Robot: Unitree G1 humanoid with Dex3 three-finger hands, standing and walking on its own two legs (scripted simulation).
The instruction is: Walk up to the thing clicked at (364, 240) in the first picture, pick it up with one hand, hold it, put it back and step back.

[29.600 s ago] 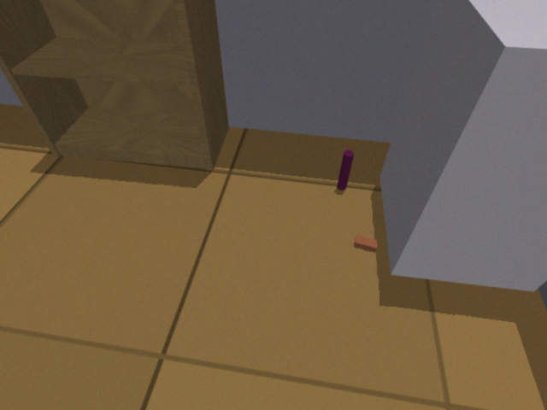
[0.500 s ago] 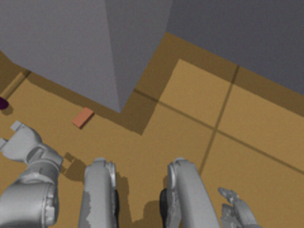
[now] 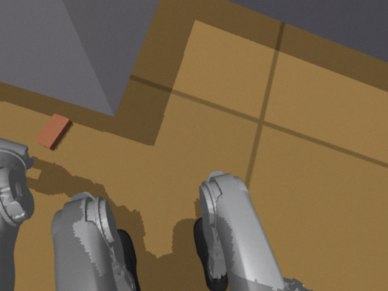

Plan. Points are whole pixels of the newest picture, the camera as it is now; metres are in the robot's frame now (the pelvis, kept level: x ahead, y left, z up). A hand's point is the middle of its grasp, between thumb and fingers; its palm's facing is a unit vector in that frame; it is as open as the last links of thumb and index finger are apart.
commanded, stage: rise first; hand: left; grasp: from above
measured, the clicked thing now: (54, 131) +0.53 +0.31 -0.35
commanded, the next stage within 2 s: approach in 0.62 s
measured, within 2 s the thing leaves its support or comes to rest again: neither
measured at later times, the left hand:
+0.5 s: hand (12, 147) +0.45 +0.34 -0.19, palm faces -0.15 -0.41 -0.90, open 12.7 cm
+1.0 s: hand (30, 134) +0.49 +0.32 -0.23, palm faces -0.22 -0.40 -0.89, open 13.3 cm
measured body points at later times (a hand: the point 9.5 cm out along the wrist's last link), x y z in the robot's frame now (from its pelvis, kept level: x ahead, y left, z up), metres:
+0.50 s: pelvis +0.00 +0.00 -0.04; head +0.25 +0.04 +0.33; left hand +0.45 +0.36 -0.14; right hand +0.05 -0.26 -0.16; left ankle +0.09 +0.13 -0.33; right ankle +0.09 -0.11 -0.33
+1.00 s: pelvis +0.00 +0.00 -0.05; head +0.28 +0.06 +0.29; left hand +0.50 +0.34 -0.18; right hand +0.00 -0.25 -0.14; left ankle +0.09 +0.13 -0.33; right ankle +0.09 -0.11 -0.33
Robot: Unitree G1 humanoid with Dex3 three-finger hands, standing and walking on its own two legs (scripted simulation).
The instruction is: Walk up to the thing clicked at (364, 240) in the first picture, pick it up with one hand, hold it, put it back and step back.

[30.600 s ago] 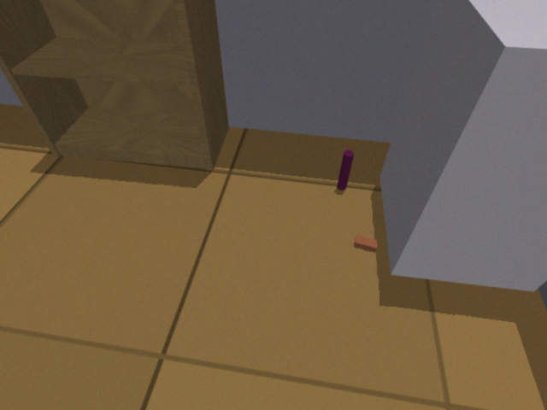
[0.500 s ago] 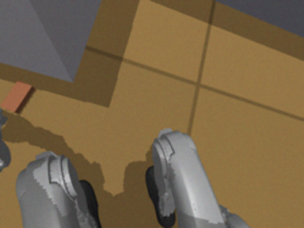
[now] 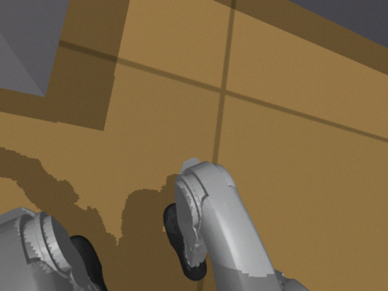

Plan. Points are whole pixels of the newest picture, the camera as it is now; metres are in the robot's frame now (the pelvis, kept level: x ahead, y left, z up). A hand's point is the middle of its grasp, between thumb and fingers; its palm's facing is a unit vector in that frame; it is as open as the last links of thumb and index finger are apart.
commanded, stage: approach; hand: left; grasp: from above
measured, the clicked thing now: out of the picture +0.49 +0.36 -0.30
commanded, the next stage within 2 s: rest palm in 0.58 s
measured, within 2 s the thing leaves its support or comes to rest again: neither
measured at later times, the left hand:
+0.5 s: hand out of the picture +0.48 +0.35 -0.18, palm faces -0.08 -0.42 -0.90, open 14.4 cm
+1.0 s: hand out of the picture +0.47 +0.35 -0.22, palm faces -0.16 -0.43 -0.89, open 14.3 cm
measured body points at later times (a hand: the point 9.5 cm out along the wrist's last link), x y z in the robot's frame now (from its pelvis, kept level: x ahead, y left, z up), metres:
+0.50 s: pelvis +0.00 +0.00 +0.01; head +0.29 +0.08 +0.35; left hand +0.48 +0.37 -0.13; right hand +0.00 -0.24 -0.05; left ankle +0.08 +0.14 -0.28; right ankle +0.10 -0.10 -0.28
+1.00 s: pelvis +0.00 +0.00 +0.01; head +0.31 +0.10 +0.32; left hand +0.47 +0.37 -0.17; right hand +0.03 -0.24 -0.05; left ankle +0.08 +0.14 -0.28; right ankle +0.10 -0.10 -0.28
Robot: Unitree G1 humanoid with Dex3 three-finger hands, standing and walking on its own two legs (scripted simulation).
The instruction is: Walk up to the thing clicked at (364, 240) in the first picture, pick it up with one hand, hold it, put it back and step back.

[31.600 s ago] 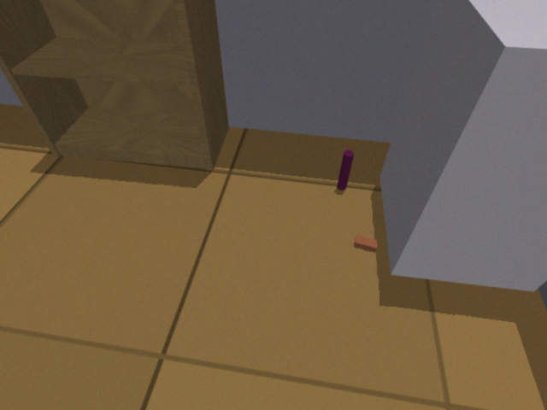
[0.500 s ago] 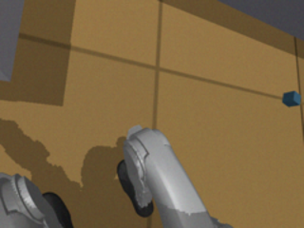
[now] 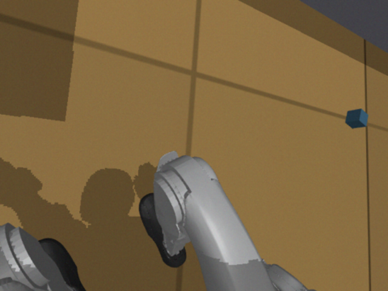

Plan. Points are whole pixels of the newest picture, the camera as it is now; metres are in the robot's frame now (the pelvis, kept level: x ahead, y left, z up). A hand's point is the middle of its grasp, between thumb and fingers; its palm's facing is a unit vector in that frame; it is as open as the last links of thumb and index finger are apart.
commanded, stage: rest palm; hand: left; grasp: from above
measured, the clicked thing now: out of the picture +0.48 +0.38 -0.31
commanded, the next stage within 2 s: close in 1.66 s
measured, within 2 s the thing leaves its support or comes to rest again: neither
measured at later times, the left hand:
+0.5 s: hand out of the picture +0.46 +0.36 -0.26, palm faces -0.12 -0.44 -0.89, open 14.4 cm
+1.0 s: hand out of the picture +0.45 +0.36 -0.27, palm faces -0.13 -0.43 -0.90, open 14.4 cm
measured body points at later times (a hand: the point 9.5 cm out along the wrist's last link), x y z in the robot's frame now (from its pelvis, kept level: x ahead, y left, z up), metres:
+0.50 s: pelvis +0.00 +0.01 +0.00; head +0.31 +0.12 +0.30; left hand +0.46 +0.38 -0.21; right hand +0.01 -0.23 -0.04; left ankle +0.07 +0.14 -0.29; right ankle +0.10 -0.10 -0.29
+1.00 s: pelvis +0.00 +0.01 +0.01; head +0.32 +0.13 +0.29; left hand +0.46 +0.37 -0.22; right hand +0.03 -0.23 -0.03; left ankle +0.07 +0.14 -0.29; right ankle +0.10 -0.10 -0.29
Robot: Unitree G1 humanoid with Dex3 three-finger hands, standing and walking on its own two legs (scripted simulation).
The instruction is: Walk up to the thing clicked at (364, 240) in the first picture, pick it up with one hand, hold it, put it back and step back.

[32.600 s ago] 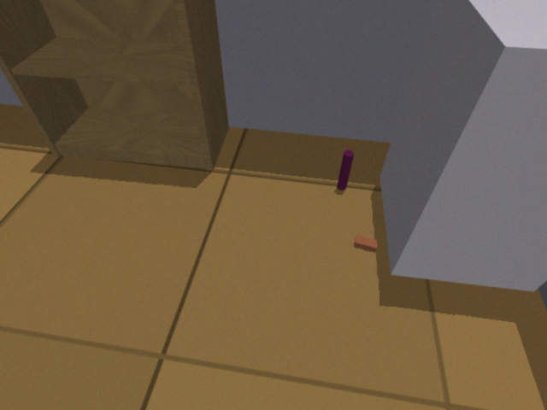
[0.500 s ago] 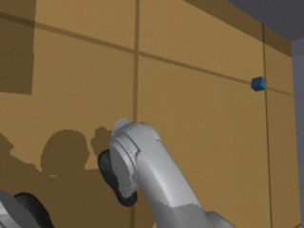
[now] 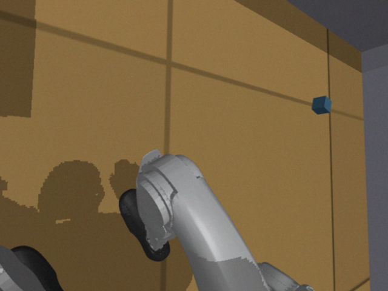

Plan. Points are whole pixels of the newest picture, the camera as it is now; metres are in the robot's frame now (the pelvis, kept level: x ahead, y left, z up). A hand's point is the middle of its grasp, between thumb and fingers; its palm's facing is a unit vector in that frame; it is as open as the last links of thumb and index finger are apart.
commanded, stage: rest palm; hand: left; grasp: from above
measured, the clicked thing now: out of the picture +0.45 +0.40 -0.32
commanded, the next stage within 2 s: close in 0.66 s
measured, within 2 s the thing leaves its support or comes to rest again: neither
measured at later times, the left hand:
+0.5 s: hand out of the picture +0.44 +0.38 -0.27, palm faces -0.12 -0.42 -0.90, open 14.4 cm
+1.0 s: hand out of the picture +0.44 +0.37 -0.28, palm faces -0.09 -0.42 -0.90, open 14.0 cm
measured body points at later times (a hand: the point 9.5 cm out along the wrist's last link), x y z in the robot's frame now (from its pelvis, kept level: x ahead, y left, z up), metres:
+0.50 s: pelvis +0.00 +0.00 +0.00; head +0.31 +0.14 +0.29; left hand +0.45 +0.40 -0.22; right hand +0.04 -0.23 -0.04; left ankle +0.06 +0.13 -0.30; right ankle +0.11 -0.10 -0.30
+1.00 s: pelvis +0.00 +0.00 +0.00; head +0.32 +0.14 +0.28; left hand +0.45 +0.39 -0.23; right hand +0.04 -0.23 -0.04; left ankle +0.06 +0.13 -0.30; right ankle +0.11 -0.10 -0.30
